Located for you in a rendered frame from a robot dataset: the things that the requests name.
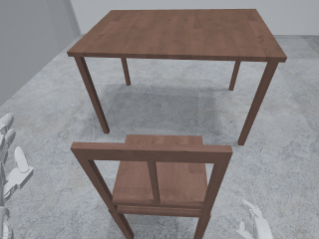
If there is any right robot hand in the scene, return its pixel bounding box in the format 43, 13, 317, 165
236, 199, 274, 239

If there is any chair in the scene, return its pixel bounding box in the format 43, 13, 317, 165
70, 134, 233, 239

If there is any left robot forearm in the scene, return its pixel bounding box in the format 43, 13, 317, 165
0, 206, 14, 239

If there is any table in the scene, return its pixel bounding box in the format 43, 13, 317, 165
67, 9, 287, 146

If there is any left robot hand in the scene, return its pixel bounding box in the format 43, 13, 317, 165
0, 113, 34, 207

